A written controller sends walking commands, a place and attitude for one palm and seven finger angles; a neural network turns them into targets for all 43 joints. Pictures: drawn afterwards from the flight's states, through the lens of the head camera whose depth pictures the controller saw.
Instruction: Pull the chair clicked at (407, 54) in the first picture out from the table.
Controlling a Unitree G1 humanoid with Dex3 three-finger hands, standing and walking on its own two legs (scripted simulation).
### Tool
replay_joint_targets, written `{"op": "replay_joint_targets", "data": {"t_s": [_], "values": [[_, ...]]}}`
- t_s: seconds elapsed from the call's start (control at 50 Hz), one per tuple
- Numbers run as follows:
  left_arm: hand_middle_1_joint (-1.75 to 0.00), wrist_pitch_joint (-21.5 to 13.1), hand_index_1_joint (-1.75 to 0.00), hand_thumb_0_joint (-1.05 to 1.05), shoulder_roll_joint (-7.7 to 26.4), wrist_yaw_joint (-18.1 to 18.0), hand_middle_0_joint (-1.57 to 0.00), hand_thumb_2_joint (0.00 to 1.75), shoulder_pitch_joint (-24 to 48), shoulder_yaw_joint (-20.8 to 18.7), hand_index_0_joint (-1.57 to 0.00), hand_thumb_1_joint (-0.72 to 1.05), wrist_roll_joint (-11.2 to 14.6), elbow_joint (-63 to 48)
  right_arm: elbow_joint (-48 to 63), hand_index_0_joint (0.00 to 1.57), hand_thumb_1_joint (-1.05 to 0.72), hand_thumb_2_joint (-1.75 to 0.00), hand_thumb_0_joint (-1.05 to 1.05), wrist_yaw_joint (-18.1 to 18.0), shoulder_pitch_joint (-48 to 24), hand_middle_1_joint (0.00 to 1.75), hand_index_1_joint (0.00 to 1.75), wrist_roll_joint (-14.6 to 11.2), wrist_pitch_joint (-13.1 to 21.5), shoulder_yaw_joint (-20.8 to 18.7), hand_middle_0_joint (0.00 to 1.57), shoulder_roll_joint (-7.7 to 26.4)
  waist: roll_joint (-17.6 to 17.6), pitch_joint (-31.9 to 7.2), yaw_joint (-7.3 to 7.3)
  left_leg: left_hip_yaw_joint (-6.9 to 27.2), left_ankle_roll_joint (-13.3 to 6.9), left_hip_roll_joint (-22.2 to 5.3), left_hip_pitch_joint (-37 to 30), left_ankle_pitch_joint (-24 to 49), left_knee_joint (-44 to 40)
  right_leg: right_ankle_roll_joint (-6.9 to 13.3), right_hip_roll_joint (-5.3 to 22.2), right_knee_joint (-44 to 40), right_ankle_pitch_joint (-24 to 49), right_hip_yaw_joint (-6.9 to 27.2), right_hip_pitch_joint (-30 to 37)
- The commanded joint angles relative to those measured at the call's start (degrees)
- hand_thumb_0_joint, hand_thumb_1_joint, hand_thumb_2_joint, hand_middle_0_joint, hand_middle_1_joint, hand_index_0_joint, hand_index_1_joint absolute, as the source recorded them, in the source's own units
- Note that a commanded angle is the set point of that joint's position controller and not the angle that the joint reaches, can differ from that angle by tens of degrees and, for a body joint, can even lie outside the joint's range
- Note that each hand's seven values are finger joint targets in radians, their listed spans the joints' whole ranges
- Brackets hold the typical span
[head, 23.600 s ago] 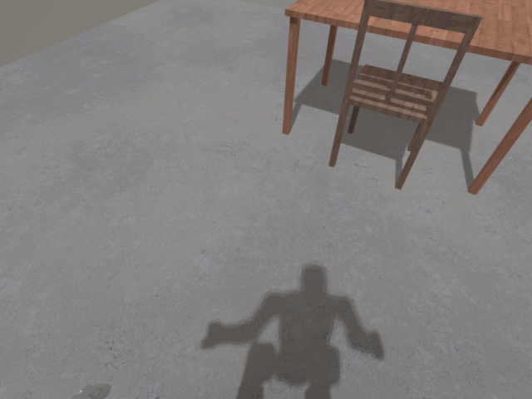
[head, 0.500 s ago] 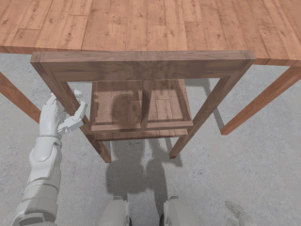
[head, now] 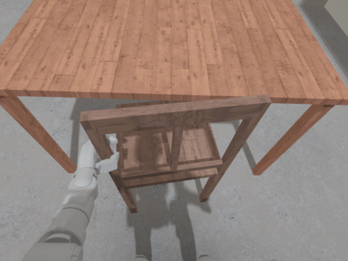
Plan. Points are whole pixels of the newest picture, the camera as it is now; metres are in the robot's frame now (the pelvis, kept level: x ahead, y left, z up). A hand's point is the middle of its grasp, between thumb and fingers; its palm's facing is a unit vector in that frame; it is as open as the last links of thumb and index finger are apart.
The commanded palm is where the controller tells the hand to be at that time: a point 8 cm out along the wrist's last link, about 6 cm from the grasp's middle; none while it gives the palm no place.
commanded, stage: step backward, pulling the chair out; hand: left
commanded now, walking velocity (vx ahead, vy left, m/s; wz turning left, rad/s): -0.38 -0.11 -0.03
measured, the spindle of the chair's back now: (175, 149) +0.42 -0.01 -0.09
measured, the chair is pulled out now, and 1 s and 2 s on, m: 0.04 0.15 0.30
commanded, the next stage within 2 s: none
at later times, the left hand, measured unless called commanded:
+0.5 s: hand (122, 190) +0.29 +0.12 -0.05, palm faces +0.08 -0.99 -0.15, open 5.9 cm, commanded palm +0.27 +0.18 -0.05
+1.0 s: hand (126, 219) +0.22 +0.10 -0.05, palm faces +0.06 -0.97 -0.22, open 6.0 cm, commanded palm +0.20 +0.16 -0.05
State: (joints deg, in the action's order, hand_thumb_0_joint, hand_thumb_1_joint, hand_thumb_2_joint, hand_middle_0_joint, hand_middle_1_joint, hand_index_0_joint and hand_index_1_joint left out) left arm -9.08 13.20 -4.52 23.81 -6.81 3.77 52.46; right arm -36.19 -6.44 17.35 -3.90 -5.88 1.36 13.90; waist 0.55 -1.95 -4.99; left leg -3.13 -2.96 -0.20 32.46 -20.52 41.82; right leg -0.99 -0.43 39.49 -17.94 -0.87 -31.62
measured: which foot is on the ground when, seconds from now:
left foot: down 0.00-0.98, up 1.00-1.00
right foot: down 0.00-0.64, up 0.66-0.92, down 0.94-1.00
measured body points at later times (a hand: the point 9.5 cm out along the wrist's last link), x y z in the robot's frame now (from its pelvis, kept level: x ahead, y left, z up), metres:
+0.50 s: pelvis -0.07 -0.01 +0.01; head +0.00 -0.02 +0.46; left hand +0.28 +0.17 -0.04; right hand +0.01 -0.29 -0.11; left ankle -0.01 +0.08 -0.71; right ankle +0.00 -0.13 -0.72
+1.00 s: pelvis -0.14 -0.04 +0.01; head -0.06 -0.07 +0.45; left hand +0.21 +0.16 -0.03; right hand -0.06 -0.28 -0.14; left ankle +0.00 +0.08 -0.71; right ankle -0.17 -0.19 -0.72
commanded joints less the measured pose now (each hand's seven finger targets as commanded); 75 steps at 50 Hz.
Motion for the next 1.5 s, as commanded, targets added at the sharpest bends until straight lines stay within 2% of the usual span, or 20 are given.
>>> {"op": "replay_joint_targets", "data": {"t_s": [0.0,0.12,0.2,0.3,0.46,0.58,0.62,0.66,0.74,0.9,0.94,0.98,1.0,1.08,1.14,1.2,1.26,1.36,1.42,1.48], "values": [[-1.45,-4.18,-1.45,0.00,11.46,-1.25,-0.50,0.90,19.83,0.14,-0.50,0.90,-2.89,-6.75,2.71,0.20,-0.90,-0.90,0.00,-0.76,3.07,0.30,0.30,0.67,1.05,-4.23,0.20,9.45,10.51,-19.24,1.61,12.03,0.83,-12.55,-21.48,40.87,-8.80,1.37,4.99,-3.63,23.13,4.31,11.27],[-1.45,-5.82,-1.45,0.00,9.72,-0.61,-0.50,0.90,15.41,0.68,-0.50,0.90,-2.87,-6.01,2.46,0.20,-0.90,-0.90,0.00,0.54,0.43,0.30,0.30,1.59,1.73,-4.73,0.20,9.26,13.92,-17.92,2.88,12.85,-0.04,-15.74,-24.72,40.64,-13.10,2.00,3.60,-4.07,9.85,3.25,12.69],[-1.45,-6.07,-1.45,0.00,10.99,-0.62,-0.50,0.90,12.49,-0.35,-0.50,0.90,-2.68,-7.93,2.89,0.20,-0.90,-0.90,0.00,0.42,-0.44,0.30,0.30,1.50,1.58,-4.90,0.20,9.44,9.11,-18.18,3.14,11.12,0.62,-15.18,-22.05,36.37,-12.00,2.82,5.26,-6.15,22.18,4.93,17.66],[-1.45,-5.97,-1.45,0.00,12.36,-1.39,-0.50,0.90,14.59,0.62,-0.50,0.90,-1.94,-7.75,1.83,0.20,-0.90,-0.90,0.00,-0.84,-0.74,0.30,0.30,0.58,2.26,-4.98,0.20,9.13,2.42,-18.74,2.25,6.92,3.26,-10.05,-18.40,18.05,-9.57,4.85,11.34,-9.81,33.30,12.27,20.01],[-1.45,-5.06,-1.45,0.00,11.51,-2.88,-0.50,0.90,17.19,2.73,-0.50,0.90,-1.87,-3.88,-0.56,0.20,-0.90,-0.90,0.00,-1.20,-2.43,0.30,0.30,-0.45,3.89,-4.65,0.20,9.46,-5.15,-14.70,2.34,5.13,3.44,-3.64,-17.89,-1.23,-6.42,4.40,17.55,-21.10,16.15,15.40,14.94],[-1.45,-5.51,-1.45,0.00,6.83,-2.53,-0.50,0.90,17.16,5.63,-0.50,0.90,-1.50,-4.86,0.92,0.20,-0.90,-0.90,0.00,-1.59,-4.61,0.30,0.30,-0.39,4.78,-3.97,0.20,10.07,6.35,-14.15,3.61,13.43,-1.92,-15.31,-17.72,7.22,-22.47,1.32,4.16,-4.49,-0.24,2.96,13.51],[-1.45,-5.11,-1.45,0.00,5.04,-2.36,-0.50,0.90,19.84,6.72,-0.50,0.90,-1.58,-7.32,2.01,0.20,-0.90,-0.90,0.00,-1.18,-5.88,0.30,0.30,0.72,4.94,-3.18,0.20,9.48,13.84,-11.78,3.85,20.90,-3.31,-20.32,-15.41,-6.92,-29.31,2.18,2.60,7.70,-7.99,2.28,9.36],[-1.45,-5.14,-1.45,0.00,5.63,-2.64,-0.50,0.90,21.14,6.23,-0.50,0.90,-1.37,-8.52,1.77,0.20,-0.90,-0.90,0.00,-1.27,-6.34,0.30,0.30,1.76,5.27,-2.65,0.20,8.47,13.04,-11.49,3.91,20.43,-4.55,-22.29,-16.53,0.11,-28.11,2.26,3.64,15.87,-8.82,3.38,8.29],[-1.45,-5.58,-1.45,0.00,5.13,-3.02,-0.50,0.90,19.34,5.68,-0.50,0.90,-2.07,-6.69,-0.25,0.20,-0.90,-0.90,0.00,-0.98,-3.38,0.30,0.30,2.39,7.43,-2.86,0.20,8.71,7.85,-12.92,3.47,14.85,-4.43,-20.50,-28.81,17.08,-21.61,1.44,2.76,5.60,-11.35,0.72,6.16],[-1.45,-5.56,-1.45,0.00,8.27,-2.26,-0.50,0.90,13.07,1.51,-0.50,0.90,-3.57,-5.74,-1.69,0.20,-0.90,-0.90,0.00,0.94,-2.32,0.30,0.30,2.82,8.67,-3.93,0.20,9.50,17.76,-15.95,4.06,9.75,-1.99,-15.39,-33.17,26.14,-12.39,0.93,1.34,-12.05,-1.21,-2.24,12.37],[-1.45,-6.16,-1.45,0.00,9.96,-1.36,-0.50,0.90,12.07,0.86,-0.50,0.90,-3.83,-6.82,-1.54,0.20,-0.90,-0.90,0.00,1.37,-3.02,0.30,0.30,2.52,8.73,-4.30,0.20,8.54,10.84,-15.85,4.54,6.14,0.61,-11.27,-30.40,20.46,-5.28,1.34,4.53,-22.65,11.03,-0.66,16.81],[-1.45,-6.34,-1.45,0.00,16.16,-1.68,-0.50,0.90,12.36,-2.30,-0.50,0.90,-4.07,-4.92,-0.84,0.20,-0.90,-0.90,0.00,0.19,-2.86,0.30,0.30,1.44,8.35,-4.90,0.20,7.81,-16.79,-13.98,3.36,-0.24,5.59,-0.50,-16.32,-5.72,9.97,7.54,18.09,-20.99,34.21,9.53,19.71],[-1.45,-5.62,-1.45,0.00,17.12,-2.04,-0.50,0.90,14.05,-3.39,-0.50,0.90,-4.07,-4.44,-0.49,0.20,-0.90,-0.90,0.00,-0.07,-6.25,0.30,0.30,1.36,8.21,-5.26,0.20,8.58,-21.55,-10.50,4.71,4.74,5.08,0.97,-8.79,-10.62,19.08,10.99,22.92,-18.59,44.08,14.23,19.42],[-1.45,-4.56,-1.45,0.00,13.03,-2.51,-0.50,0.90,18.52,-1.28,-0.50,0.90,-4.98,-7.81,-1.68,0.20,-0.90,-0.90,0.00,-0.08,-8.23,0.30,0.30,1.65,8.08,-1.95,0.20,6.18,-5.59,-11.18,3.86,7.82,5.01,-1.10,-4.45,-9.85,6.60,8.28,21.46,-9.46,58.68,6.99,33.95],[-1.45,-3.56,-1.45,0.00,12.83,-3.74,-0.50,0.90,15.23,-1.36,-0.50,0.90,-3.96,-5.96,-3.10,0.20,-0.90,-0.90,0.00,-1.69,-5.74,0.30,0.30,1.08,7.01,-2.71,0.20,8.25,-4.73,-12.82,3.18,3.86,4.97,-0.85,-12.18,9.53,-16.36,4.94,18.60,-4.22,54.77,6.59,34.83],[-1.45,-2.23,-1.45,0.00,8.26,-3.42,-0.50,0.90,15.22,2.38,-0.50,0.90,-3.16,-8.85,-1.42,0.20,-0.90,-0.90,0.00,-1.07,-4.09,0.30,0.30,1.21,5.85,-4.33,0.20,10.52,8.81,-15.30,4.46,14.49,-2.39,-14.43,-33.56,60.64,-14.24,0.48,7.63,1.77,12.63,1.55,14.29],[-1.45,-3.52,-1.45,0.00,4.67,-1.82,-0.50,0.90,16.06,5.04,-0.50,0.90,-4.35,-12.31,-1.21,0.20,-0.90,-0.90,0.00,1.71,-3.07,0.30,0.30,2.50,6.25,-4.24,0.20,9.18,17.81,-18.55,3.45,14.73,-3.76,-15.33,-44.37,70.83,-10.18,1.47,3.53,-0.97,-4.11,-0.70,7.36],[-1.45,-3.61,-1.45,0.00,5.93,-1.07,-0.50,0.90,9.78,3.46,-0.50,0.90,-3.74,-12.53,1.76,0.20,-0.90,-0.90,0.00,2.74,-3.82,0.30,0.30,1.78,5.63,-4.76,0.20,9.28,12.39,-16.04,4.06,12.27,-1.28,-13.42,-30.27,50.58,-7.90,2.61,4.24,-14.91,16.06,0.39,21.91],[-1.45,-2.64,-1.45,0.00,10.05,-1.24,-0.50,0.90,10.75,2.09,-0.50,0.90,-2.72,-11.04,3.80,0.20,-0.90,-0.90,0.00,0.96,-5.25,0.30,0.30,0.33,4.95,-5.00,0.20,8.15,-13.36,-15.15,4.19,4.97,5.95,0.29,-10.31,-11.33,10.43,11.97,24.97,-19.93,45.53,17.26,28.49],[-1.45,-0.85,-1.45,0.00,8.90,-1.75,-0.50,0.90,14.29,2.73,-0.50,0.90,-4.01,-10.22,1.71,0.20,-0.90,-0.90,0.00,0.20,-7.99,0.30,0.30,1.86,5.58,-3.67,0.20,7.52,-5.76,-14.11,4.60,11.12,5.55,-1.29,-8.63,-12.21,18.13,13.80,27.67,-18.37,41.19,15.31,24.38]]}}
